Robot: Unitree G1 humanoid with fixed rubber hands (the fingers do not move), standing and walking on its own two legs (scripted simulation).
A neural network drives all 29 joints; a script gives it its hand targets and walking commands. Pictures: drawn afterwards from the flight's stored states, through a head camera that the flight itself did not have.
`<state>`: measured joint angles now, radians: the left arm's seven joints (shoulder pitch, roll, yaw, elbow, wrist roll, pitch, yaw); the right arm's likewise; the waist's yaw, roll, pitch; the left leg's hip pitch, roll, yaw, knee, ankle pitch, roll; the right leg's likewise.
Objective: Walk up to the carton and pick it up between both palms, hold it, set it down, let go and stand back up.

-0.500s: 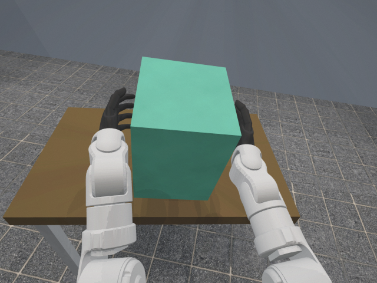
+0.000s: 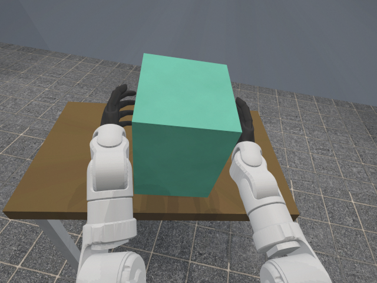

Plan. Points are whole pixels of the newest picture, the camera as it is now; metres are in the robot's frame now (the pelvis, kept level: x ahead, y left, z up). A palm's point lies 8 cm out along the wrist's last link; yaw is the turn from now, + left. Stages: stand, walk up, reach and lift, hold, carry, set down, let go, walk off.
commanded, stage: hold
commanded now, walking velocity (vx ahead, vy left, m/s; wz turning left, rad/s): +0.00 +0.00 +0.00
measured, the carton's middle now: (178, 131) +0.39 +0.01 +0.15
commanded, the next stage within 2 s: set down in 0.34 s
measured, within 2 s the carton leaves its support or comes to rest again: neither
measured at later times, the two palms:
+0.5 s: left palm (111, 124) +0.36 +0.14 +0.19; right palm (243, 136) +0.36 -0.12 +0.17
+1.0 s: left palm (119, 138) +0.39 +0.14 +0.13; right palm (237, 143) +0.38 -0.12 +0.12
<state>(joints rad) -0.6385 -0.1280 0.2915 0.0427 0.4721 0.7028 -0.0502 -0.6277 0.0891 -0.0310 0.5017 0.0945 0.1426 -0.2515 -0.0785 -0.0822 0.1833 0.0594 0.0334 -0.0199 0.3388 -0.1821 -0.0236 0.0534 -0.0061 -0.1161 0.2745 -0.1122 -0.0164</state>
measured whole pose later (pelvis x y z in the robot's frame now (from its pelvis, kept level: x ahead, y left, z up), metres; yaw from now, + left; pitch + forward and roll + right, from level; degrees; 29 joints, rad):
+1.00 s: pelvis +0.03 +0.00 +0.00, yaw +0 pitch -9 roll -1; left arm -0.51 -0.16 0.26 0.20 0.39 0.37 -0.01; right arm -0.51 0.09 -0.08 0.60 0.01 -0.19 -0.21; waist -0.05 -0.05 0.17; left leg 0.03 0.04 -0.03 0.35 -0.22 -0.02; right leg 0.04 0.00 -0.12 0.25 -0.14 -0.01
